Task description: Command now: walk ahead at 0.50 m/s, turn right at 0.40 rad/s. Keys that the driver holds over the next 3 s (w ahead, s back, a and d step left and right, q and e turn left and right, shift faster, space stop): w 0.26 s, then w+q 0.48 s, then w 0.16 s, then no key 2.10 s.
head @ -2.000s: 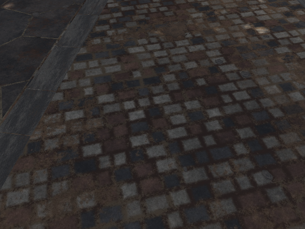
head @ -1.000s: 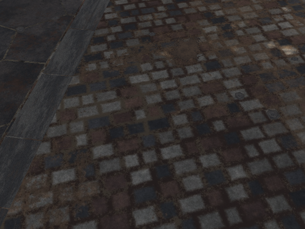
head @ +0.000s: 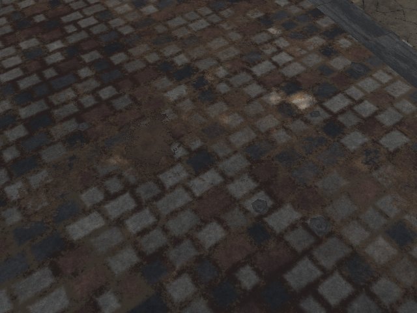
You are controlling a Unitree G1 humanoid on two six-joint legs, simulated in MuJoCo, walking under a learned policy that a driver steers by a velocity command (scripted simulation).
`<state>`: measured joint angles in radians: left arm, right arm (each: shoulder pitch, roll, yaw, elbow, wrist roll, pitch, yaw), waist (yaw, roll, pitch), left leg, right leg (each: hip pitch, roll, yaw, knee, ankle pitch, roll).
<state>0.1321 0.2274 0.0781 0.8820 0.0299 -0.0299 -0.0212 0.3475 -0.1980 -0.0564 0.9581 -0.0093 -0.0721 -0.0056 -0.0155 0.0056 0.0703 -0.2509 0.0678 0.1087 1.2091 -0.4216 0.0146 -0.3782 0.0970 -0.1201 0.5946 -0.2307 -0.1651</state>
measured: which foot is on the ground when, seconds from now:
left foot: up 0.00-0.46, down 0.48-1.00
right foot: down 0.00-0.50, up 0.52-1.00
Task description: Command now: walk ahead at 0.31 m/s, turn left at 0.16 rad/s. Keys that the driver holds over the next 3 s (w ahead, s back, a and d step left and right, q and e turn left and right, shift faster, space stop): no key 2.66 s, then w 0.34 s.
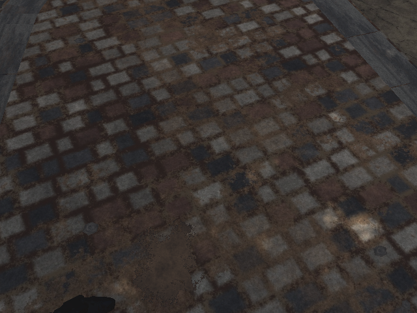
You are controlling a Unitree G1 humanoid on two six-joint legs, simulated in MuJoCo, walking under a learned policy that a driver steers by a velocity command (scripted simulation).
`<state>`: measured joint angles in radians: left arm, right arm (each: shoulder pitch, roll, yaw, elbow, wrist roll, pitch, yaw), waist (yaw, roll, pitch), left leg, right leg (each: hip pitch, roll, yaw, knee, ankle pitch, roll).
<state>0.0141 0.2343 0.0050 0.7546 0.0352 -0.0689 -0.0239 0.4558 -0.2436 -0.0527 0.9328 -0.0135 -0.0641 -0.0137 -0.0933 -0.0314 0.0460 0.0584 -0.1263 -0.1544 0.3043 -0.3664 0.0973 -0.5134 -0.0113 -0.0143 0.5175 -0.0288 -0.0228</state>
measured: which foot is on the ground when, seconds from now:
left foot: down 0.00-0.02, up 0.04-0.40, down 0.42-1.00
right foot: up 0.00-0.00, down 0.02-1.00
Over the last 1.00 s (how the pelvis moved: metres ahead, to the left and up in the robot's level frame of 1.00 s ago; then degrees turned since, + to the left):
0.55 0.03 0.01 13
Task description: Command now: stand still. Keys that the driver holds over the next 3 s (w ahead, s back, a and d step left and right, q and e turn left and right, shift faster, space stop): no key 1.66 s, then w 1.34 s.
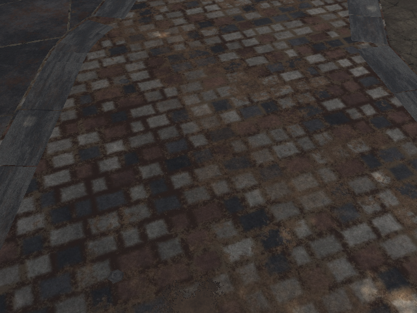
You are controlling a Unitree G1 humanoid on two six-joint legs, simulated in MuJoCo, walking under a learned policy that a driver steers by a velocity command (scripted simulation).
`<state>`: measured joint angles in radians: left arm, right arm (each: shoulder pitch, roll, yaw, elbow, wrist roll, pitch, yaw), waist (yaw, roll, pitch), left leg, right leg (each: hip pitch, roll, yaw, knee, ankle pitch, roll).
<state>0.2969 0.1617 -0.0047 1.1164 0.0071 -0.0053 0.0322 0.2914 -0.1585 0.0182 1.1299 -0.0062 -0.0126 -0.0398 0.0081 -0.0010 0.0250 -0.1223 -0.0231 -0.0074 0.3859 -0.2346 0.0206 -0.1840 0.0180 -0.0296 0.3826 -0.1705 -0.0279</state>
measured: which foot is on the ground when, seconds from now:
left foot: down 0.00-1.00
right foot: down 0.00-1.00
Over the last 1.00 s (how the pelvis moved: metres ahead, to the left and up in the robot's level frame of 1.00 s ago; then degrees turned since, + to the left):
0.12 0.00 0.01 1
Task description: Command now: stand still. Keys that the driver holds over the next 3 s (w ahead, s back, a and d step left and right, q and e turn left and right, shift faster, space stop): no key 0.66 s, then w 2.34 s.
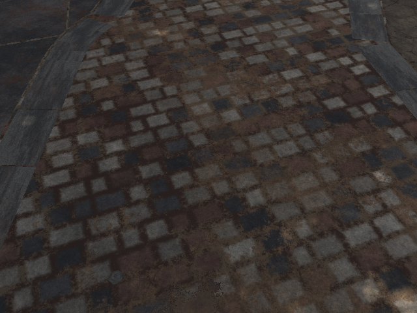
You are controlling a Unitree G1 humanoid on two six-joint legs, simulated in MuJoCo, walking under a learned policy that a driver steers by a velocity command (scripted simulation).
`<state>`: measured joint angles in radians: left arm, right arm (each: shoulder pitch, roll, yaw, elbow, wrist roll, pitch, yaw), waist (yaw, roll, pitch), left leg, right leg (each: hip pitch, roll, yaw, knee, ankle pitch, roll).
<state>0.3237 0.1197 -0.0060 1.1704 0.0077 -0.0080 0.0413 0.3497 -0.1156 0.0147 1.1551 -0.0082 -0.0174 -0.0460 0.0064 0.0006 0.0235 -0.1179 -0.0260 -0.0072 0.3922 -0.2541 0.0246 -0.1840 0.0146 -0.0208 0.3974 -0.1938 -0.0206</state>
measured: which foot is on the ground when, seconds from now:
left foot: down 0.00-0.98, up 1.00-1.00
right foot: down 0.00-1.00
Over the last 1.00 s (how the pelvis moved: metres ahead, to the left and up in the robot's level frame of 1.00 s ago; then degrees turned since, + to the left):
0.01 0.00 0.00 0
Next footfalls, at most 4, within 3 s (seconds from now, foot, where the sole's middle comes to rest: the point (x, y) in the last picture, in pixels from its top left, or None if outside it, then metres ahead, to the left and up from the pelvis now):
1.44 left None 0.46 0.03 -0.78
2.00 right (254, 241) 0.78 -0.13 -0.78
2.56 left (206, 175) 1.09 0.05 -0.78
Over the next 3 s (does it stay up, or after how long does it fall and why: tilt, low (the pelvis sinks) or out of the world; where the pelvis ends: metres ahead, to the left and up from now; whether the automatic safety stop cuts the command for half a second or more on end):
stays up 1.15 -0.02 0.00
